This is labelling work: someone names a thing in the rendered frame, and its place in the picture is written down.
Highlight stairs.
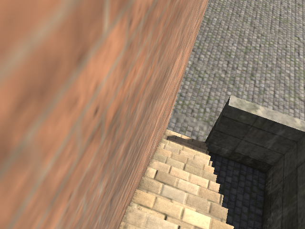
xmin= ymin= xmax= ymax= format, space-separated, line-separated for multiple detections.
xmin=119 ymin=129 xmax=234 ymax=229

